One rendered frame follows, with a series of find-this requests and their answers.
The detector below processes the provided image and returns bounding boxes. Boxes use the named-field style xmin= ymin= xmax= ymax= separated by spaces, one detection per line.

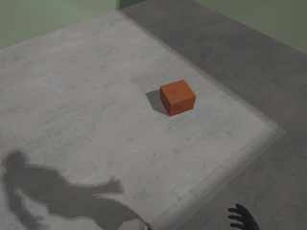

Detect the robot left thigh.
xmin=118 ymin=219 xmax=149 ymax=230

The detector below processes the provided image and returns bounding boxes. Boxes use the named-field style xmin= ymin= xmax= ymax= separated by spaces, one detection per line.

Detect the right robot hand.
xmin=227 ymin=203 xmax=260 ymax=230

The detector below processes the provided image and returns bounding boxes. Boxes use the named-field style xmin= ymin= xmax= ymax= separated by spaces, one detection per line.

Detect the carton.
xmin=160 ymin=80 xmax=197 ymax=117

